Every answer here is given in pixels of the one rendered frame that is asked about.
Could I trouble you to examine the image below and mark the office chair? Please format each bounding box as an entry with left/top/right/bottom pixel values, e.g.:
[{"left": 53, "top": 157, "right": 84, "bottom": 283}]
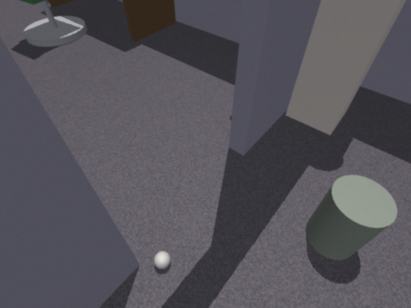
[{"left": 20, "top": 0, "right": 87, "bottom": 47}]

